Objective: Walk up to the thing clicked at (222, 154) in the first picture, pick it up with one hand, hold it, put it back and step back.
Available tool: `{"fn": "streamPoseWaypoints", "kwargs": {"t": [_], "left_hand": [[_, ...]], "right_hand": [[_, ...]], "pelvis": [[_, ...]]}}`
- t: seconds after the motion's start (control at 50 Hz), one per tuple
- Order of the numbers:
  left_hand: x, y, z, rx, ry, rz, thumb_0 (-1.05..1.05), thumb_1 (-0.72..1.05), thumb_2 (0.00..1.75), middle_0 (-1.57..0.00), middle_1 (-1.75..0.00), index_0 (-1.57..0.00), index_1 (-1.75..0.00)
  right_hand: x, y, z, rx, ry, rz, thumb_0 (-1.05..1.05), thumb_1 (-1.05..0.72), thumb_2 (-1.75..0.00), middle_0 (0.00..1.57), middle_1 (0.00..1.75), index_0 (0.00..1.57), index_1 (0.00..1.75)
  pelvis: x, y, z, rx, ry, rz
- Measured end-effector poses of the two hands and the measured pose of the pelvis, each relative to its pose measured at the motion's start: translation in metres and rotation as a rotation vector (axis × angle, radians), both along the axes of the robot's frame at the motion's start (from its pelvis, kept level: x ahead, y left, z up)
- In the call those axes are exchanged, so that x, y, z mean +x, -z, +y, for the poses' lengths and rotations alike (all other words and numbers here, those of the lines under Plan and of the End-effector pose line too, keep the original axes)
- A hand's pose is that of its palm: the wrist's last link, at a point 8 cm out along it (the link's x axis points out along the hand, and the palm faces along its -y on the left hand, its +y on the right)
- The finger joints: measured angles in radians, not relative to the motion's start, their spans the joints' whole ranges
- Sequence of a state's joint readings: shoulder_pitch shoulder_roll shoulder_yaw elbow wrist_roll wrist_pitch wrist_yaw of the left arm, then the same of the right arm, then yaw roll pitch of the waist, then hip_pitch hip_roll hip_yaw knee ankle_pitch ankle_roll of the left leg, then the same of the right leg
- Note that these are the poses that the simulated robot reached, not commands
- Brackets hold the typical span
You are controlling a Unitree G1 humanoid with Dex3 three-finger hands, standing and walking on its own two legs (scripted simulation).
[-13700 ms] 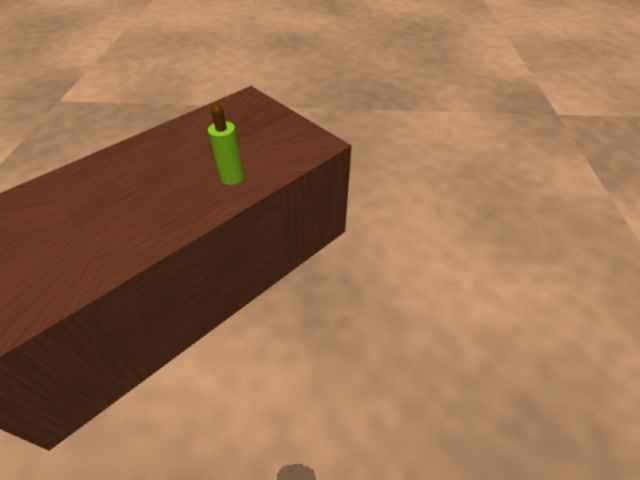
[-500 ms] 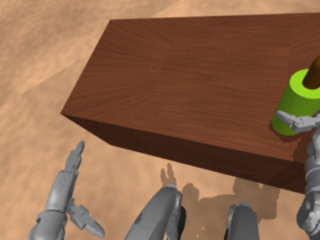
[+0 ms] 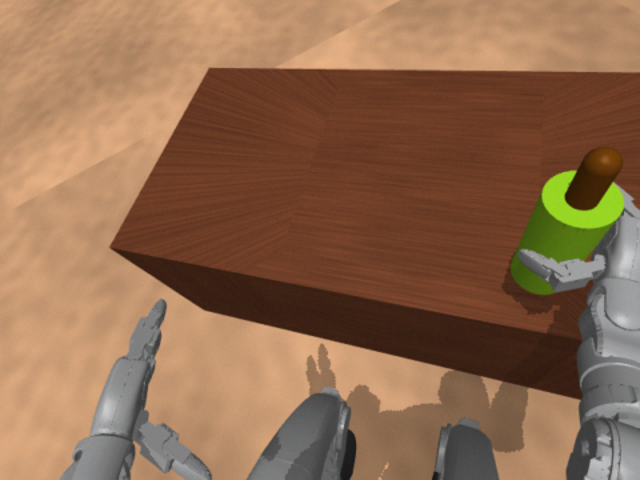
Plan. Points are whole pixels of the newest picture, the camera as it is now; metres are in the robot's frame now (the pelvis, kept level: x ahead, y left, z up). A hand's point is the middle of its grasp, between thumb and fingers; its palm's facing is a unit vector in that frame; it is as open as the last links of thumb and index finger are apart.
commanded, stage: lift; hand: right
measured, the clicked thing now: (565, 225) +0.45 -0.18 +0.00
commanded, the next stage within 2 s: hold in 1.12 s
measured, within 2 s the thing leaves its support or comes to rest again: neither
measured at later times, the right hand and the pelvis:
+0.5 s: hand (587, 254) +0.39 -0.19 +0.05, palm faces +0.16 +0.99 -0.01, open 10.7 cm; pelvis +0.02 +0.00 +0.05, yaw -1 degrees
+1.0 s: hand (596, 268) +0.36 -0.18 +0.09, palm faces +0.16 +0.99 -0.01, open 10.7 cm; pelvis +0.02 +0.00 +0.07, yaw -1 degrees
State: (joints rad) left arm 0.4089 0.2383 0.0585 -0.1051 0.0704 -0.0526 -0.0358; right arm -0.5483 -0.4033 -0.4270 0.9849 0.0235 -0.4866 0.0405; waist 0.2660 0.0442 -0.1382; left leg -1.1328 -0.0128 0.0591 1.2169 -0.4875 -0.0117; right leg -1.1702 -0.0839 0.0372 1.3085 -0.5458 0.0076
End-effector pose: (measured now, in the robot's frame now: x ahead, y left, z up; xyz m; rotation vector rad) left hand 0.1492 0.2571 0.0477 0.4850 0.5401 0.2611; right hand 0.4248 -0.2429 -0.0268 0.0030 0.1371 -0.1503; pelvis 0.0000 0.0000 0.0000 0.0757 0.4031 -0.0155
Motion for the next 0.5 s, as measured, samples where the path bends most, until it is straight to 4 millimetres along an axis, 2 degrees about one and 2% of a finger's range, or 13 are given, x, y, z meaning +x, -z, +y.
{"fn": "streamPoseWaypoints", "kwargs": {"t": [0.28, 0.5], "left_hand": [[0.013, 0.003, 0.001, -0.097, -0.016, 0.024, -0.02, -0.55, 0.06, -0.05, -0.04, -0.05, -0.05], [0.017, 0.006, -0.004, -0.165, -0.037, 0.042, -0.02, -0.55, 0.06, -0.04, -0.04, -0.05, -0.05]], "right_hand": [[-0.042, -0.052, 0.003, -0.012, 0.018, -0.027, -0.03, 0.54, -1.03, 0.68, 1.06, 0.74, 1.11], [-0.064, -0.078, 0.008, -0.009, 0.013, -0.035, -0.03, 0.54, -1.03, 0.68, 1.06, 0.75, 1.11]], "pelvis": [[0.012, -0.030, -0.001, -0.029, 0.008, -0.089], [0.017, -0.047, -0.001, -0.046, 0.007, -0.143]]}}
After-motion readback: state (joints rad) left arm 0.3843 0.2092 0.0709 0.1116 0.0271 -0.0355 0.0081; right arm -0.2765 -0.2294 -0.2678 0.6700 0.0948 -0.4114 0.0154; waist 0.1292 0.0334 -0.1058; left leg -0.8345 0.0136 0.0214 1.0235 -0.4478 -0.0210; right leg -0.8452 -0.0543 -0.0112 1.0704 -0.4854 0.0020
